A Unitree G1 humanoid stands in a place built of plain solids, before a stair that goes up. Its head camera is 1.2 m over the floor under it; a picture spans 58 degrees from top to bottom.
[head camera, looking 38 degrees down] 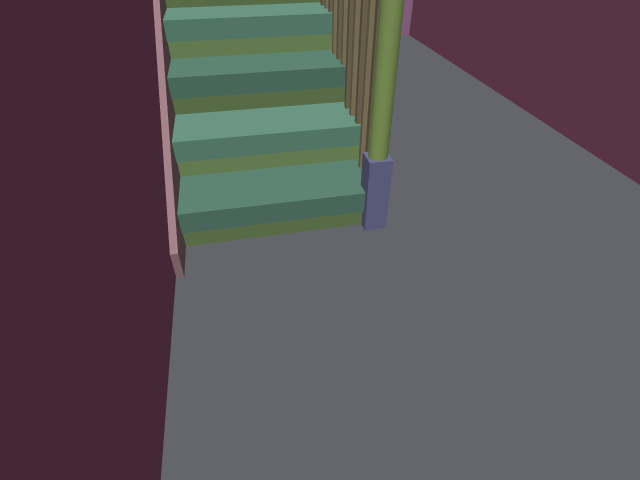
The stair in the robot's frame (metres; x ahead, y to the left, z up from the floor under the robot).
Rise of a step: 0.19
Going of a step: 0.29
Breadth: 0.90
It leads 12 degrees to the left of straight ahead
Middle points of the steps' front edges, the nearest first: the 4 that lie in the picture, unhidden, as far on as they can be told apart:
1.55 0.19 0.19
1.85 0.21 0.37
2.13 0.27 0.56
2.42 0.33 0.74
